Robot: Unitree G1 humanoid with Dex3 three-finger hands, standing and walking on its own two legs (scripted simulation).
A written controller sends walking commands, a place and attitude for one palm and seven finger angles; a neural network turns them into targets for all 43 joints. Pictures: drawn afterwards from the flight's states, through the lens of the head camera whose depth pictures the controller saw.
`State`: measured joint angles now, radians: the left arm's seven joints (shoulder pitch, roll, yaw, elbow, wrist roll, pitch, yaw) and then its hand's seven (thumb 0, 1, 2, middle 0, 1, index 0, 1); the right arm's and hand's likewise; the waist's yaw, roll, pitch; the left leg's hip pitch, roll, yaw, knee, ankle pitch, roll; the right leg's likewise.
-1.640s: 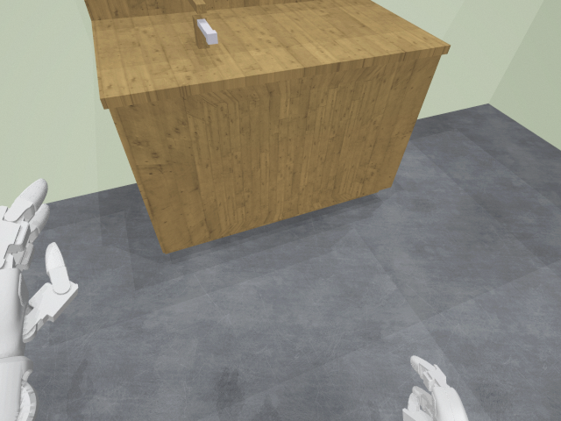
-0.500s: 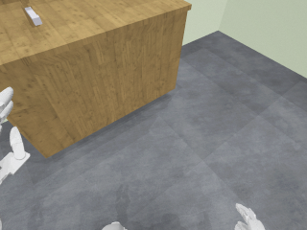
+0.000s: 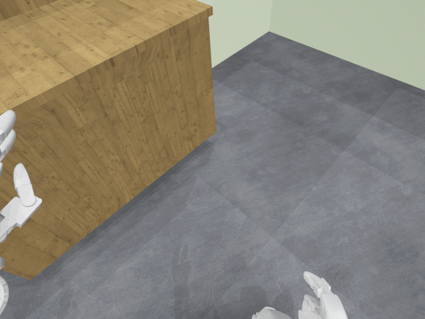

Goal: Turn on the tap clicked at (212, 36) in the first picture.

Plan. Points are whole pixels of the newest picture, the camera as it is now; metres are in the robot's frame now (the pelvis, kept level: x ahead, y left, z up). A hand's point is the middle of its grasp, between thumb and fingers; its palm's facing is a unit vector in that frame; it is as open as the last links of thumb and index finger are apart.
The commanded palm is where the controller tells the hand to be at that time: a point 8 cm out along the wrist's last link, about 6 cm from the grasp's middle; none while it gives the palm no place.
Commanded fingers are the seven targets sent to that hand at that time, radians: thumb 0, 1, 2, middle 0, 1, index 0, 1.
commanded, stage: turn to face it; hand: left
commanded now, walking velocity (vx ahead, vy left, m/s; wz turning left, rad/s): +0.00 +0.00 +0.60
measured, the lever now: out of the picture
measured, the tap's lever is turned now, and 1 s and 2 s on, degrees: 0 0 0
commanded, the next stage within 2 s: take the last steps up to it in 0.82 s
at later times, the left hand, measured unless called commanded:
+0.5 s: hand (37, 176) +0.27 +0.25 +0.19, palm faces +0.54 -0.74 -0.40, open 7.4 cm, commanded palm +0.19 +0.29 +0.20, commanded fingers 0.00 0.90 0.90 -0.20 -0.30 -0.20 -0.30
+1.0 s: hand (44, 256) +0.17 +0.19 +0.19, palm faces +0.68 -0.61 -0.41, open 7.4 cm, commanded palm +0.08 +0.22 +0.20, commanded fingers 0.00 0.90 0.90 -0.20 -0.30 -0.20 -0.30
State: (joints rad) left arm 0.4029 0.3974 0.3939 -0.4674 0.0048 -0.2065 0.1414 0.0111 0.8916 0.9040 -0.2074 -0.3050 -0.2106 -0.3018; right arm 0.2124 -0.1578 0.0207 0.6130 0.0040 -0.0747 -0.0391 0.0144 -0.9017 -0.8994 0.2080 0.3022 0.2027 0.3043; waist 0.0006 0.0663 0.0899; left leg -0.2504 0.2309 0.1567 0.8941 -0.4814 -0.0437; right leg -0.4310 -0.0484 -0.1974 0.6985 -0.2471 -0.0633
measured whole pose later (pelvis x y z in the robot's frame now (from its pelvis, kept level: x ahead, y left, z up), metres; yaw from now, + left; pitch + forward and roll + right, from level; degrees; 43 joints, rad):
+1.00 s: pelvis +0.05 -0.11 +0.03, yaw +24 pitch +0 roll +3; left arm 0.46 0.33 0.31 -0.50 -0.02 -0.17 0.17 0.01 0.89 0.90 -0.21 -0.31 -0.21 -0.30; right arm 0.20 -0.25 -0.02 0.61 -0.01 -0.06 -0.08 0.02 -0.91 -0.90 0.20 0.30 0.20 0.30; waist -0.01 -0.03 0.05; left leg -0.36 0.03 0.08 0.80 -0.44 -0.03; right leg -0.26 -0.11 -0.18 0.53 -0.27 -0.02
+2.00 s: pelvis +0.07 -0.03 +0.02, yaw +29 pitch +0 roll +0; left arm 0.40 0.37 0.37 -0.48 0.00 -0.23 0.18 0.01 0.89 0.90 -0.21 -0.31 -0.21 -0.30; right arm 0.20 -0.16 -0.02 0.62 0.00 -0.09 -0.06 0.02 -0.91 -0.90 0.20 0.30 0.19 0.30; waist -0.01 -0.05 0.03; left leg -0.28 0.06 0.15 0.57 -0.28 0.02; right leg -0.42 -0.08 -0.08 1.07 -0.51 0.02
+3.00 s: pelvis +0.28 +0.07 +0.02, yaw +28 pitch +0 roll +0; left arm 0.48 0.38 0.36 -0.61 -0.01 -0.23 0.16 0.02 0.89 0.90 -0.21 -0.31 -0.21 -0.30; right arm 0.20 -0.09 0.05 0.61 0.00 -0.11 -0.03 0.02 -0.90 -0.90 0.21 0.30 0.20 0.30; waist 0.00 -0.02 0.05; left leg -0.26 0.08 0.15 0.49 -0.23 0.00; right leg -0.49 -0.09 -0.10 0.90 -0.38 0.02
